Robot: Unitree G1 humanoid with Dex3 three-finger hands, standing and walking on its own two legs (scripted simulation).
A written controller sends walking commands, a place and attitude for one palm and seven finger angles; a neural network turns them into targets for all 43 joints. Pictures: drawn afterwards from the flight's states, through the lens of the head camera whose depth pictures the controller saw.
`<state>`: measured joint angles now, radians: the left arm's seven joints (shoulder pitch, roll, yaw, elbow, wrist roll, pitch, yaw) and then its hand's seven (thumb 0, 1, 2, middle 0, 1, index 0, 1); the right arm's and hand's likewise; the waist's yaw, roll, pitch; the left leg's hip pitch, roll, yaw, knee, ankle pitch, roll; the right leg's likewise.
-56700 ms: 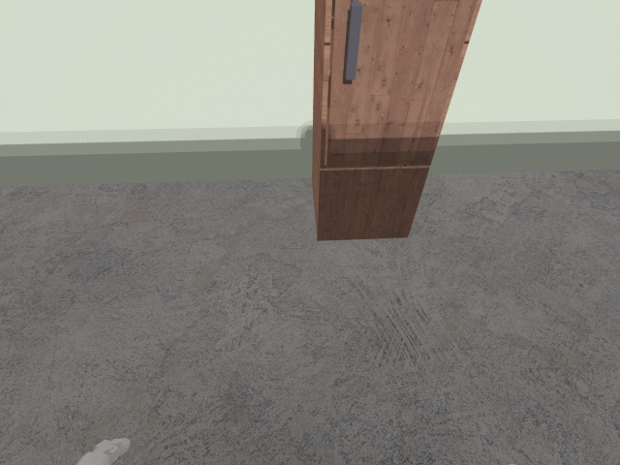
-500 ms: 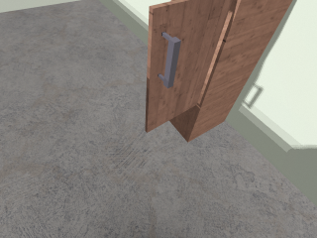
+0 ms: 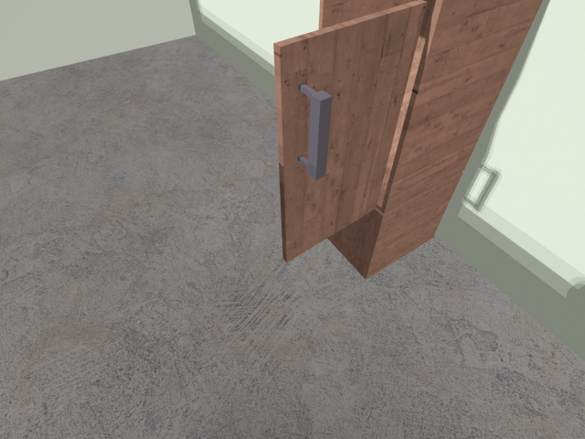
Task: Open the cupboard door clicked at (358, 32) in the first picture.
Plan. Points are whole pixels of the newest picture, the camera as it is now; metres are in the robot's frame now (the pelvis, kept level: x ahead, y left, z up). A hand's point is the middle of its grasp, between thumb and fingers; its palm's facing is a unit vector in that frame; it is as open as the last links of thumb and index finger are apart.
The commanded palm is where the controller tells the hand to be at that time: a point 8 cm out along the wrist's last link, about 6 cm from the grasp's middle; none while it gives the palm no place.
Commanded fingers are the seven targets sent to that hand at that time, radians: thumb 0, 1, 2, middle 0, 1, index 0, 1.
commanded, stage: let the arm hang, fingers relaxed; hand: left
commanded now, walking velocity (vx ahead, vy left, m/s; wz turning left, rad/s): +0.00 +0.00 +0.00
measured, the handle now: (311, 133) +0.63 +0.00 +0.08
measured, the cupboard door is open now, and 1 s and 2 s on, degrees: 93 93 93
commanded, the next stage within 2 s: look to check the result in 0.28 s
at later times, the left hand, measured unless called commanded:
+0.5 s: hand out of the picture -0.01 +0.16 -0.18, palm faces +0.04 -0.99 -0.16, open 7.4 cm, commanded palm none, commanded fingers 0.00 0.90 0.90 -0.20 -0.30 -0.20 -0.30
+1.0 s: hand out of the picture +0.01 +0.15 -0.18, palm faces +0.04 -0.99 -0.16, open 7.4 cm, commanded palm none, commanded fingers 0.00 0.90 0.90 -0.20 -0.30 -0.20 -0.30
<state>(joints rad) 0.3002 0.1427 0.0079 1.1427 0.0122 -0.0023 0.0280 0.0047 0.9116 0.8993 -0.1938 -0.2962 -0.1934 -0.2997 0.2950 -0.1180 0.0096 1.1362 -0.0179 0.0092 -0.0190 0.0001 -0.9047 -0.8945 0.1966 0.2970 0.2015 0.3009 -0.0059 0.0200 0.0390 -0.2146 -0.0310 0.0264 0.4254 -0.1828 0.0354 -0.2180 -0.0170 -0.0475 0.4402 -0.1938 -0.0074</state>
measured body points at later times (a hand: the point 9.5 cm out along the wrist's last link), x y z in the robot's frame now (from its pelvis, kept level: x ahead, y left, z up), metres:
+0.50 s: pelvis +0.01 +0.00 +0.00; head +0.03 +0.00 +0.45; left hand -0.01 +0.21 -0.16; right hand -0.01 -0.21 -0.16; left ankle +0.03 +0.10 -0.74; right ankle +0.03 -0.11 -0.74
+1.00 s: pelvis +0.03 +0.00 +0.00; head +0.05 +0.00 +0.45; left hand +0.01 +0.20 -0.16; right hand +0.01 -0.21 -0.16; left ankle +0.03 +0.10 -0.74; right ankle +0.03 -0.11 -0.74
